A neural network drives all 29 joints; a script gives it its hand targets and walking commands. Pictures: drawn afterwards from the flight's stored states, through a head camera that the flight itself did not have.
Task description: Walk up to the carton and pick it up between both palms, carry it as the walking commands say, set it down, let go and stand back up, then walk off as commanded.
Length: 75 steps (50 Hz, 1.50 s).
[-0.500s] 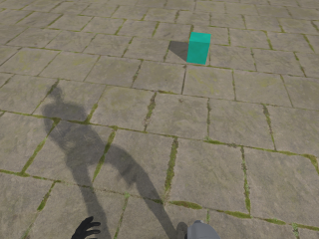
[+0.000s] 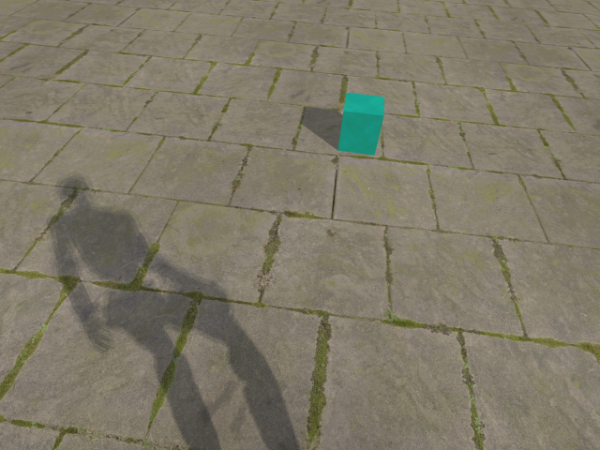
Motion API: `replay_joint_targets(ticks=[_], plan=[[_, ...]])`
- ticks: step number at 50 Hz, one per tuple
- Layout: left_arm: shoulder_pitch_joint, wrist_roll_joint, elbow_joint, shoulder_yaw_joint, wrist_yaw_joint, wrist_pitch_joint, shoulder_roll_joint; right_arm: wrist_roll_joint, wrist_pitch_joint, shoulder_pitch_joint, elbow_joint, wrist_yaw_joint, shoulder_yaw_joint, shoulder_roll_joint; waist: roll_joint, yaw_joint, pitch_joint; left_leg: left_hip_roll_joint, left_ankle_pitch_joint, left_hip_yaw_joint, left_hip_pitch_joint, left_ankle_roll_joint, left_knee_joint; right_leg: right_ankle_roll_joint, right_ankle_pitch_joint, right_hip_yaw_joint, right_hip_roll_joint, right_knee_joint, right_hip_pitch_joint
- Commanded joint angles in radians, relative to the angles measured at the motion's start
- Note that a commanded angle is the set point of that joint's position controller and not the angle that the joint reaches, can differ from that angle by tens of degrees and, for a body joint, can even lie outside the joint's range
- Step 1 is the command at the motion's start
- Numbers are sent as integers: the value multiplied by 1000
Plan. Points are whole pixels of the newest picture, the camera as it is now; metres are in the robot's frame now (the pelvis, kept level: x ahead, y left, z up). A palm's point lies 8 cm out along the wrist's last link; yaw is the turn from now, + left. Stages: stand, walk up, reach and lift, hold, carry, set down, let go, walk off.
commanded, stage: walk up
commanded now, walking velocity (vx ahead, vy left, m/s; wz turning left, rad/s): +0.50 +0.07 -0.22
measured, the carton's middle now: (360, 124) +1.86 -0.27 -0.63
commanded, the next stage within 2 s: none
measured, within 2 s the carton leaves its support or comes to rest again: neither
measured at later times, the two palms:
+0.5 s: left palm (211, 343) +0.31 +0.18 -0.13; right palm (484, 441) +0.19 -0.26 -0.14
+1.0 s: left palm (224, 236) +0.55 +0.20 -0.12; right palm (451, 316) +0.39 -0.25 -0.12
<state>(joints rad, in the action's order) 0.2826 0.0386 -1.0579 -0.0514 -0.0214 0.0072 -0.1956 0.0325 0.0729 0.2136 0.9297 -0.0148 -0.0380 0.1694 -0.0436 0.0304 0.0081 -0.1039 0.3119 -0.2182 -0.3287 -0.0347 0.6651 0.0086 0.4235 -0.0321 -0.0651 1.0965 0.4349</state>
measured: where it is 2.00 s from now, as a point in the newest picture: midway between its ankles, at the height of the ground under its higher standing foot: (331, 284)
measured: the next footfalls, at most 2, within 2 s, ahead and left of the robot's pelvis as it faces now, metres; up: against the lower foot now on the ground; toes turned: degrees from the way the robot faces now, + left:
right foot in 0.32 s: +0.29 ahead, -0.14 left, +0.00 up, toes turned -12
left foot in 0.64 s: +0.43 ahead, +0.11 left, +0.00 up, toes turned +10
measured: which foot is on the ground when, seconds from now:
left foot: down 0.00-0.32, up 0.34-0.62, down 0.64-1.00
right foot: up 0.00-0.30, down 0.32-0.66, up 0.68-1.00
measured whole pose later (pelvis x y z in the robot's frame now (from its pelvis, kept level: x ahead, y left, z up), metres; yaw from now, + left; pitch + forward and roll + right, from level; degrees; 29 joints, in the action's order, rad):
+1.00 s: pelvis +0.43 -0.02 +0.02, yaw -4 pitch -1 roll +1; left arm 0.10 0.03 -1.02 -0.04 -0.06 0.01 -0.21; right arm 0.04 0.06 0.32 1.10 0.00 -0.07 0.14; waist -0.03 -0.03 0.05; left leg -0.10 0.31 -0.23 -0.09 0.03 0.44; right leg -0.04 0.21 -0.05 -0.12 0.73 0.51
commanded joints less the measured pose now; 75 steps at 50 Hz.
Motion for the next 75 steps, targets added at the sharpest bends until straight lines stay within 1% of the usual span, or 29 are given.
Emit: replay_joint_targets(ticks=[1,5,11,14,15,16,17,19,21,26,31,32,34,35,37,44,51,53,54,55,56,60,67,70,71,72,73,74,75], plan=[[-186,-1,137,-6,-13,54,-56,2,13,220,32,20,-50,175,190,-114,47,-306,203,430,293,-94,-499,-8,-99,36,-59,71,360],[-223,-10,153,-4,-24,29,-49,2,32,211,67,25,-61,184,115,-100,128,-349,-230,323,324,-101,-476,-49,-156,46,-84,-78,374],[-258,-19,145,14,-43,24,-31,1,23,162,100,15,-63,185,216,-58,124,-248,-249,123,167,-60,-473,-31,-217,-79,-14,-439,35],[-181,-16,111,-3,-34,37,-66,-6,13,163,103,13,-55,183,129,-5,57,-200,-407,98,99,-42,-304,-1,-249,-134,29,-550,-201],[-69,-7,71,-21,-24,48,-114,-4,11,167,93,9,-43,161,36,44,-41,-146,-466,57,0,-19,-83,47,-221,-92,9,-572,-407],[126,10,25,-57,-6,54,-206,-7,17,147,64,5,-23,123,-171,120,-179,-56,-366,17,-182,19,246,121,-105,178,-189,-641,-632],[267,12,-11,-62,7,54,-293,-25,18,107,30,2,-8,90,-332,132,-242,63,202,57,-333,39,513,208,-177,538,-400,-813,-749],[170,9,1,-49,21,58,-236,-17,18,61,30,0,-26,109,-146,83,-159,-23,189,192,-394,12,670,221,-141,446,-371,-835,-635],[25,1,50,-42,25,62,-161,-17,12,96,54,2,-20,93,-73,33,-47,-88,72,214,-380,18,616,188,-43,300,-344,-888,-455],[-48,-15,50,-19,23,84,-92,-12,-16,80,45,-10,-30,60,-69,-25,17,-126,20,194,-217,53,297,146,-119,128,-290,-917,-252],[-71,-20,46,-24,13,67,-133,-12,-18,108,56,-4,-28,75,-39,-112,-9,-23,-117,51,145,56,-83,109,-7,32,-169,-801,-55],[-59,-20,49,-11,10,65,-109,-6,-11,185,91,2,-41,111,75,-141,-46,-38,-67,96,266,38,-110,89,34,11,-114,-679,12],[-106,-11,112,9,2,62,-16,10,-8,346,111,16,-89,271,482,-183,-40,-408,513,631,344,-72,-529,5,108,-118,42,-152,265],[-136,-10,122,-9,0,57,-69,3,-17,338,96,19,-92,297,434,-168,-2,-437,563,745,330,-122,-588,10,76,-40,6,3,302],[-174,-9,103,-1,-10,66,-56,1,0,263,84,25,-75,229,282,-150,20,-398,302,589,359,-137,-502,4,-47,7,-47,88,380],[-147,-7,71,6,-29,27,-42,0,18,110,77,23,-72,187,157,-67,91,-318,-115,300,210,-85,-500,-51,-187,9,-81,-203,218],[-152,-19,83,13,-38,34,-46,-1,4,67,110,5,-71,196,270,-17,71,-189,59,107,39,-42,-453,-46,-274,-124,-16,-493,-148],[-98,-15,57,-9,-28,43,-84,4,0,102,110,-1,-56,166,103,13,21,-148,46,96,-55,-24,-284,-11,-249,-134,-16,-531,-339],[57,-3,17,-37,-14,55,-152,3,2,101,82,-5,-36,138,-99,76,-64,-71,25,62,-166,10,13,47,-94,43,-116,-621,-515],[250,7,-9,-68,4,60,-271,-8,7,57,35,-5,-10,90,-387,131,-156,37,221,59,-323,44,370,101,118,449,-362,-850,-632],[253,-1,-26,-67,16,52,-316,-12,5,29,13,-4,-14,107,-319,109,-136,18,263,156,-393,27,492,129,201,585,-412,-951,-634],[32,-11,55,-43,26,69,-153,-11,6,41,58,-8,-34,108,-168,27,-20,-83,24,217,-384,36,554,140,-35,273,-318,-904,-424],[-10,-16,32,-27,22,80,-116,-23,-24,-38,18,-19,-23,56,-124,-18,54,-90,1,156,-153,63,59,129,-104,81,-251,-910,-201],[-36,-16,30,-23,11,69,-140,-14,-17,50,51,-15,-31,76,-28,-91,2,-8,-97,48,116,55,-108,110,-24,27,-202,-817,-87],[-45,-15,35,-13,9,68,-117,-8,-12,135,84,-8,-44,111,57,-126,-43,-18,-51,86,252,33,-132,84,9,-7,-148,-695,-14],[-54,-15,45,1,2,70,-72,5,-9,235,109,2,-73,184,268,-170,-66,-154,165,295,381,-18,-257,39,51,-77,-47,-450,127],[-97,-16,88,6,-1,75,-32,8,-5,333,123,11,-102,290,506,-186,-57,-407,418,689,387,-94,-537,-3,87,-136,39,-123,271],[-106,-18,94,-15,0,70,-81,-3,-14,333,122,17,-92,287,395,-172,-30,-403,424,752,402,-145,-566,7,58,-20,11,14,293],[-126,-15,85,-9,-4,75,-70,0,-7,280,114,20,-84,259,357,-163,-17,-398,280,677,422,-154,-507,3,13,-7,-20,75,364]])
